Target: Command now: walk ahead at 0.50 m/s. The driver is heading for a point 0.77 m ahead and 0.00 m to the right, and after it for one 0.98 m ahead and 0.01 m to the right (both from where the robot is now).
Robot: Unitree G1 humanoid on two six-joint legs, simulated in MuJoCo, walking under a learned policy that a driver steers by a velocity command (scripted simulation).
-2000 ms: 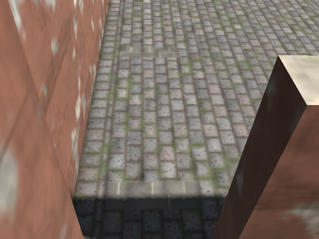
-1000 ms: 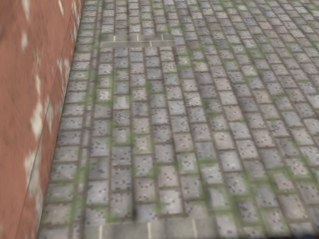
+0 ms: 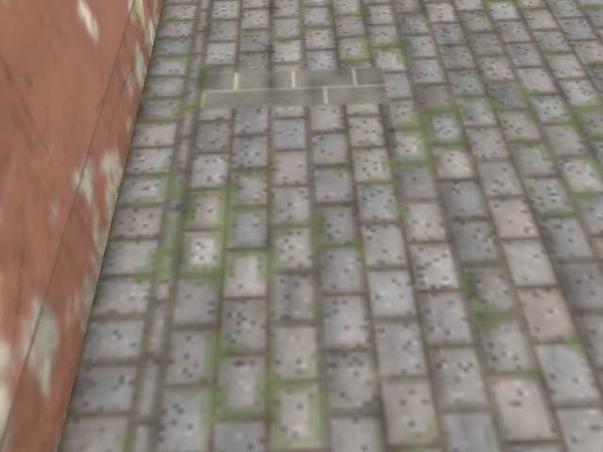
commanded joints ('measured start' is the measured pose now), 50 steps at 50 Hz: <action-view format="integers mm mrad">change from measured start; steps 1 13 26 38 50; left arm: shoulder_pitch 458 357 441 125 -172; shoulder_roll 228 79 43 85 84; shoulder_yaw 56 -4 -22 21 -14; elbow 72 112 146 28 -99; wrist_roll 8 -16 -7 -13 -9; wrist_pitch -15 -31 2 -2 -9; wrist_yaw -2 29 15 50 -34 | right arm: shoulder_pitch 15 -383 39 -35 122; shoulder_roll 0 0 -245 -124 -104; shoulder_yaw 26 2 -73 -7 25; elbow -82 -220 -163 -88 -55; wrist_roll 7 -19 -48 -40 -42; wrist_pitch -34 14 -12 -29 8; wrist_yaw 10 4 29 2 9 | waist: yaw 163 101 -77 65 -19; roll -325 -45 91 68 102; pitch -323 38 -333 43 129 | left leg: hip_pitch -670 -540 592 17 201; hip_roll -74 47 234 184 166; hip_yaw -122 -35 -359 -217 -53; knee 691 90 -107 -534 -395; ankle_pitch -69 516 430 327 614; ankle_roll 68 39 321 220 170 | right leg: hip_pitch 838 379 -10 -354 -264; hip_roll -420 -180 -47 -159 -48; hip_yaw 880 144 34 133 42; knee -308 -394 517 464 21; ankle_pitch -394 328 277 112 237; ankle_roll -249 -93 41 76 70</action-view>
